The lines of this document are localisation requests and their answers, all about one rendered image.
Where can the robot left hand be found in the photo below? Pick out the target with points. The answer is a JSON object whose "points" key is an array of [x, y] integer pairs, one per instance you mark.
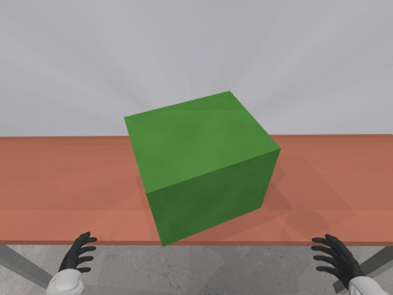
{"points": [[71, 260]]}

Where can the robot left forearm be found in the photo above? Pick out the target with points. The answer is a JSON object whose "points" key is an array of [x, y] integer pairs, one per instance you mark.
{"points": [[66, 282]]}

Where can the robot right forearm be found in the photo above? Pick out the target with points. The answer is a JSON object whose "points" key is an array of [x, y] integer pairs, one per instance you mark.
{"points": [[364, 286]]}

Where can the carton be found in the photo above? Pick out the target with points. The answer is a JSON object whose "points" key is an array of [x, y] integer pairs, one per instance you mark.
{"points": [[202, 162]]}

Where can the robot right hand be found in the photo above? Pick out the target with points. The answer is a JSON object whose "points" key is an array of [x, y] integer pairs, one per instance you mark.
{"points": [[346, 267]]}

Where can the table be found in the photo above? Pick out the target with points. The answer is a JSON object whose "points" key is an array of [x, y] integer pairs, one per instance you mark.
{"points": [[55, 188]]}

